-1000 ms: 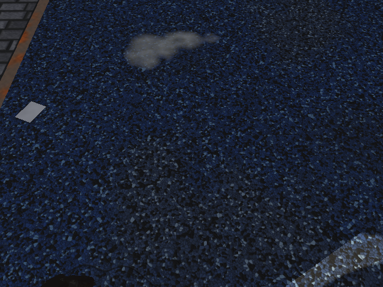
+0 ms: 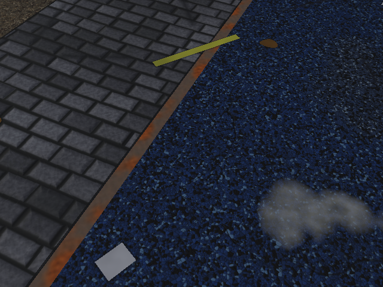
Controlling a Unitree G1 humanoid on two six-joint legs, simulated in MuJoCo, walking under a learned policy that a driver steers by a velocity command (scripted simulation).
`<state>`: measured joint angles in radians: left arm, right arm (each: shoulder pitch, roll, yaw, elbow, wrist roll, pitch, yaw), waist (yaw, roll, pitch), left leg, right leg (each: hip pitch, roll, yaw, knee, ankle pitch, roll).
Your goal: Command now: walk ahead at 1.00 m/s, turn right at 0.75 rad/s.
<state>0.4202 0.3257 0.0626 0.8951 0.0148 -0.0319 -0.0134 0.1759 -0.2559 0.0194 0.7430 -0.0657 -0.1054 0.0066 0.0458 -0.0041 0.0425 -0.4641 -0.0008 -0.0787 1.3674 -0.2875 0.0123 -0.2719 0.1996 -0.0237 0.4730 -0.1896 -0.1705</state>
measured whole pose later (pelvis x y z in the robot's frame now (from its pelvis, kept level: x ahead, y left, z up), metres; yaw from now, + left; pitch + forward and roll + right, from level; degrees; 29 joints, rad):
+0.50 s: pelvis +0.49 +0.02 +0.01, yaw -17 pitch +2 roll +2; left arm 0.15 0.33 0.04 0.74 0.05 -0.05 -0.04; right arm 0.45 -0.31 -0.05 0.89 -0.03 -0.11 0.00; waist -0.04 -0.05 -0.01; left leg -0.12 -0.04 0.06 0.37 -0.28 0.01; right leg -0.62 0.00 0.07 1.16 -0.28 -0.09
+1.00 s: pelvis +0.95 -0.10 +0.00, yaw -2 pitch +1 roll -2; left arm 0.47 0.31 0.06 0.93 0.02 -0.12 0.00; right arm 0.10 -0.31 -0.05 0.74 -0.02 -0.01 0.07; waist 0.04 0.03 0.01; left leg -0.80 0.11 0.07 0.98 -0.01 0.10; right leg 0.12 0.02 -0.25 0.24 -0.36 0.02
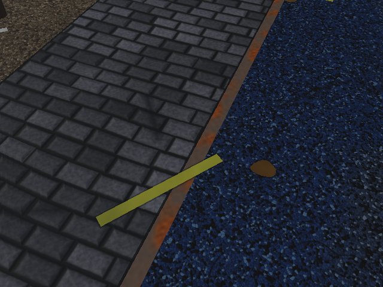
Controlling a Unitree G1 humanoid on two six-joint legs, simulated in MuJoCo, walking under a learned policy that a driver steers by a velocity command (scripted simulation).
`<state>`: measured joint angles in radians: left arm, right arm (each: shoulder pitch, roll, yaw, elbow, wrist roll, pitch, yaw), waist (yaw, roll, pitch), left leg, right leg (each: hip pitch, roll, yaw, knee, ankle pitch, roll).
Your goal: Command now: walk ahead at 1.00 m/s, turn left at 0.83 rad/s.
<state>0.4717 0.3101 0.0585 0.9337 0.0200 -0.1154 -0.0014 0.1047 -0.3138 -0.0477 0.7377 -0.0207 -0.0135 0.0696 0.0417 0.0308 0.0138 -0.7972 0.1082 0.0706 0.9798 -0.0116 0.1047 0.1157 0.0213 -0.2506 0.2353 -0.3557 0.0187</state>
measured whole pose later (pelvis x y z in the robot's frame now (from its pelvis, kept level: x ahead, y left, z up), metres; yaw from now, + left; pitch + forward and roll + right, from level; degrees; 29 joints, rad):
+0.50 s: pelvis +0.41 +0.04 +0.00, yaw +19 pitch +1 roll +0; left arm 0.03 0.26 0.04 0.68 0.01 -0.11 -0.02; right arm 0.30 -0.25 -0.05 0.81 0.01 -0.04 -0.05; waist -0.08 -0.05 0.07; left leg -0.07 -0.16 -0.07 0.42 -0.35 0.13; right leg -0.62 -0.02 0.03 0.52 0.17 0.03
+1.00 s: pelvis +0.54 +0.07 +0.00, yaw +19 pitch +0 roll -1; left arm 0.16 0.22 0.03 0.83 0.01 -0.01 0.01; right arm 0.25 -0.22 -0.05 0.89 -0.02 0.02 -0.04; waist 0.01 -0.03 0.01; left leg -0.28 0.03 -0.05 0.58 -0.30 -0.02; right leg -0.36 0.05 -0.02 0.48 -0.13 -0.04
